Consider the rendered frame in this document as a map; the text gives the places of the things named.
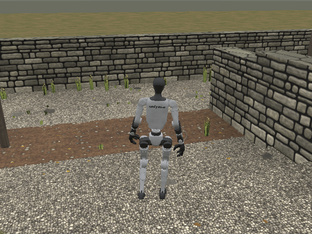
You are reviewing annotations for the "right robot forearm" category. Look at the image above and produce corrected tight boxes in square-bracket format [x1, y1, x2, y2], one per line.
[175, 120, 184, 144]

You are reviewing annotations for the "robot right hand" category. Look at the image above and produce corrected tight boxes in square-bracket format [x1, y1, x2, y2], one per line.
[173, 144, 185, 157]

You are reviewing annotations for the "robot head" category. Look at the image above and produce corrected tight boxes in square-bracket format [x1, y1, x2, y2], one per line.
[150, 78, 166, 101]

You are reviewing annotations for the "robot left hand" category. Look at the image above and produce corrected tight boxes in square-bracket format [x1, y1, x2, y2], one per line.
[129, 134, 140, 144]

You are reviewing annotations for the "robot right upper arm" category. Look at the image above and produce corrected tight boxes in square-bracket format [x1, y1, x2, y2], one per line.
[168, 99, 179, 127]

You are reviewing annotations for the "left robot forearm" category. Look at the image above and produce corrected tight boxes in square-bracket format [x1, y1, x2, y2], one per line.
[130, 117, 139, 136]

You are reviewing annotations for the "robot left upper arm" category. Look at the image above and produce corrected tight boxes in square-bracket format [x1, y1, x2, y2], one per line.
[134, 97, 148, 124]

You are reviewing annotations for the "robot right shin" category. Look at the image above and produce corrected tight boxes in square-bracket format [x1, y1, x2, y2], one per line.
[161, 161, 169, 193]

